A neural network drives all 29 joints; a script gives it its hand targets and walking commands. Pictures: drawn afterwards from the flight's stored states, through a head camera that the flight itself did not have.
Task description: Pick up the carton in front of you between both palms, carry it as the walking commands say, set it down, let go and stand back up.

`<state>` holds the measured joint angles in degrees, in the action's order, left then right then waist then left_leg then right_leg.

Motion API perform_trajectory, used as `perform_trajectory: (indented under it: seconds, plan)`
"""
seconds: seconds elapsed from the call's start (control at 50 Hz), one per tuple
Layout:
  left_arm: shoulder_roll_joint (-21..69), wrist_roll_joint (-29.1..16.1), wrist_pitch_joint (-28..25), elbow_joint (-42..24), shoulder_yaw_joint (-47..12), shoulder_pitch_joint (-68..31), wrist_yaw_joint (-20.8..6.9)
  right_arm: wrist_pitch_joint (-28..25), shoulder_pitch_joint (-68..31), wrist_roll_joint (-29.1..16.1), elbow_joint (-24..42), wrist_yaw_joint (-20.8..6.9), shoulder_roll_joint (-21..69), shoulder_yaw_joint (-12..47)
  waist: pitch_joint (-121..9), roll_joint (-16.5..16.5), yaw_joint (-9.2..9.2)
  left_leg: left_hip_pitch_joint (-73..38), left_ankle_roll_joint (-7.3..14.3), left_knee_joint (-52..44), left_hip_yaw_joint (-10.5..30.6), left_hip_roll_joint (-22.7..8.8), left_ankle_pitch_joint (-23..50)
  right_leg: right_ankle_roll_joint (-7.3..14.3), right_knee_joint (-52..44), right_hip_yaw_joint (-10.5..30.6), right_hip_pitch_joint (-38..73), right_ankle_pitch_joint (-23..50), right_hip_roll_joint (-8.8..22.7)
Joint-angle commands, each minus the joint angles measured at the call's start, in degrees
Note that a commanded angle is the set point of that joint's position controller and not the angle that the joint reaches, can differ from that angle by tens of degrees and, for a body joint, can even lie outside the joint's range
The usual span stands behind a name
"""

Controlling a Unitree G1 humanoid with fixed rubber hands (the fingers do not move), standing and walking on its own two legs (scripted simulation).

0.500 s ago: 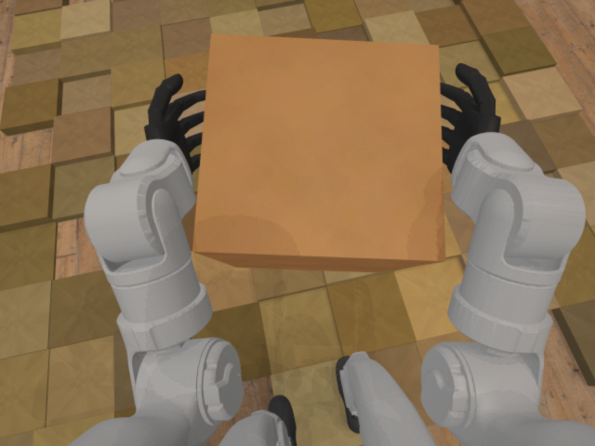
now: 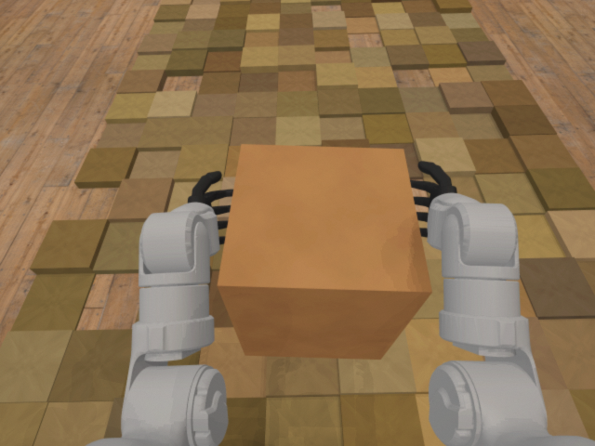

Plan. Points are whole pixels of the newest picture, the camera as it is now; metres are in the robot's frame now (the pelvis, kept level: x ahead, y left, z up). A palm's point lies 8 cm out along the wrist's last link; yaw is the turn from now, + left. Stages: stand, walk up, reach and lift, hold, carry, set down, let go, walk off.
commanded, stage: carry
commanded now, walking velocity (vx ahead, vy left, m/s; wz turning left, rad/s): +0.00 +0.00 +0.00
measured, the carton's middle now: (317, 261) +0.35 +0.02 +0.03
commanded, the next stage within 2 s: none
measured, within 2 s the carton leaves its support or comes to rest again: neither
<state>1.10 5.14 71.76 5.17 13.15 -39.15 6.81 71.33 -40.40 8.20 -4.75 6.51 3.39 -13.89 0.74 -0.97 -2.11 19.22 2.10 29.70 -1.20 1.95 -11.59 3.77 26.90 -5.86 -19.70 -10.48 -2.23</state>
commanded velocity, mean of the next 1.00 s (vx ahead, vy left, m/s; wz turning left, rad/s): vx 0.00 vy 0.00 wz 0.00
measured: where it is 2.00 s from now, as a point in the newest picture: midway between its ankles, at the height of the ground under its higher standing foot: outside the picture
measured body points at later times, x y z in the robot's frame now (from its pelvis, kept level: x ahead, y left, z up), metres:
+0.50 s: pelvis +0.00 +0.00 +0.00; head -0.01 +0.00 +0.45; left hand +0.36 +0.15 +0.12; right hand +0.36 -0.15 +0.12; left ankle +0.00 +0.10 -0.74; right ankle +0.03 -0.06 -0.74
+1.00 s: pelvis -0.01 +0.00 +0.00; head -0.04 +0.00 +0.45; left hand +0.35 +0.15 +0.13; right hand +0.35 -0.15 +0.13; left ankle +0.00 +0.10 -0.74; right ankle +0.02 -0.06 -0.74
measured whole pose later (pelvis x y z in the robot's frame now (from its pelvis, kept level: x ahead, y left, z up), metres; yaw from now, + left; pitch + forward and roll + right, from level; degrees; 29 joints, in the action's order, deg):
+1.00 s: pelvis -0.01 +0.00 +0.00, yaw +0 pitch +2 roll +0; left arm -0.2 4.7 71.5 16.5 10.7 -39.6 7.3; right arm 70.9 -39.7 5.5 -15.9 6.9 0.0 -11.0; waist -6.8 0.4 -0.4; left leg 16.0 2.0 28.4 -3.2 0.8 -14.0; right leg 4.5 26.7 -6.8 -17.4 -11.1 -2.0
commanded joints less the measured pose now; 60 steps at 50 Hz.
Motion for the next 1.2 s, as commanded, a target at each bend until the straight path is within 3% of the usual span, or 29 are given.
perform_trajectory:
  seconds: [0.0,0.04,0.08,0.18,0.3,0.42,0.54,0.78,1.18]
  plan:
    - [66.5,-29.5,-2.1,-9.3,-40.0,-48.5,-14.6,-1.9,-38.2,-26.2,3.6,-12.9,61.6,36.7,-32.8,6.3,2.37,-16.7,4.4,1.2,5.7,-9.4,34.8,-0.7,-1.7,5.8,10.7,16.4,5.1]
    - [65.3,-29.4,-2.2,-9.4,-39.9,-47.0,-14.1,-1.9,-38.2,-26.9,5.0,-12.6,60.9,37.5,-33.3,3.6,2.20,-12.9,3.5,0.9,4.8,-7.6,27.9,0.6,0.1,7.1,14.8,25.0,6.8]
    - [64.0,-28.3,-2.0,-7.4,-38.9,-43.3,-13.7,-1.6,-37.0,-27.1,4.6,-12.4,60.3,37.8,-33.1,1.9,1.96,-11.9,3.0,0.3,4.5,-6.9,24.8,1.4,0.6,7.6,15.4,27.7,7.8]
    - [62.7,-25.7,-2.0,-3.5,-36.5,-39.4,-13.7,-1.4,-37.7,-28.8,2.4,-13.7,61.3,38.3,-30.9,1.7,2.00,-11.9,2.7,-0.8,4.9,-7.9,27.3,0.9,-0.3,6.4,13.7,23.3,6.8]
    - [62.1,-24.7,-2.3,-0.7,-34.4,-39.7,-13.6,-1.8,-39.2,-29.8,-0.7,-14.3,62.5,36.9,-29.3,0.9,1.95,-9.3,1.8,-2.0,4.4,-7.6,21.0,1.2,-0.9,6.9,15.3,24.8,8.2]
    - [62.4,-24.9,-2.5,1.3,-32.7,-40.6,-13.5,-1.9,-38.5,-29.3,-4.0,-14.2,62.8,34.3,-29.1,1.5,2.10,-10.2,2.0,-1.9,4.5,-8.7,16.3,1.0,-1.0,7.1,13.5,18.2,8.9]
    - [63.8,-26.5,-2.7,-0.3,-33.2,-44.9,-13.7,-2.2,-41.0,-29.2,-2.5,-13.7,63.0,33.6,-26.3,1.2,1.86,-7.5,2.0,-4.5,4.7,-8.1,2.4,1.0,-4.2,8.5,10.9,5.5,9.4]
    - [63.8,-26.0,-2.8,3.7,-30.7,-43.3,-14.2,-2.2,-39.9,-27.8,-5.3,-13.4,62.1,31.4,-25.5,1.1,1.62,-7.1,1.7,-4.8,4.4,-8.1,3.8,0.6,-4.2,8.1,10.6,6.5,9.4]
    - [63.9,-26.3,-2.5,2.0,-30.8,-43.8,-13.7,-1.9,-40.8,-28.9,-3.8,-13.1,62.8,32.0,-27.0,1.0,1.71,-7.5,1.5,-4.0,4.1,-8.0,5.8,0.9,-3.3,7.8,12.0,10.0,9.7]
